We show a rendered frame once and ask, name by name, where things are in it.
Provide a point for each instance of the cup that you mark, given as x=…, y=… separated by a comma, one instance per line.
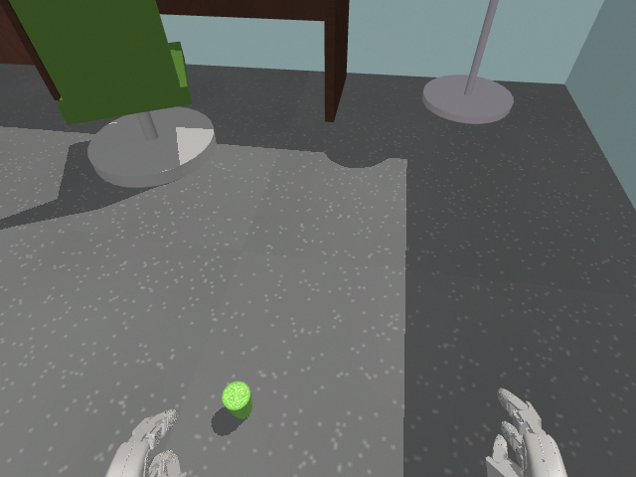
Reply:
x=237, y=399

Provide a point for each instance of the right robot hand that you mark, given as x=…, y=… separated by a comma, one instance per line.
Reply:
x=536, y=451

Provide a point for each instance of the coat stand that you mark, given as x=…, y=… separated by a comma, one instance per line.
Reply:
x=470, y=99

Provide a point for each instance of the office chair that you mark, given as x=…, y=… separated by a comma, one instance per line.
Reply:
x=110, y=58

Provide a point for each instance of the left robot hand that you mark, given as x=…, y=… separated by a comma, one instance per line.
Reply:
x=132, y=458

